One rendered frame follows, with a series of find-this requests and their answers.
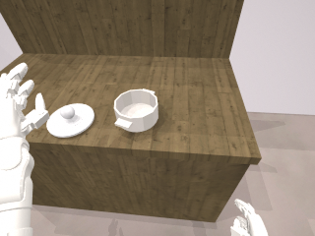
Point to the robot right hand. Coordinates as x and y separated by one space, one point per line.
253 225

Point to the table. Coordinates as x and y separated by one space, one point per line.
188 164

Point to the robot left hand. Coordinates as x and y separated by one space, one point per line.
13 99

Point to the pot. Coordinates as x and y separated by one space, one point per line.
136 110

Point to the robot left forearm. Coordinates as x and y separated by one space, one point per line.
16 165

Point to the knob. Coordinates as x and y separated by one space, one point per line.
67 112

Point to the lid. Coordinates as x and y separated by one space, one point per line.
66 128

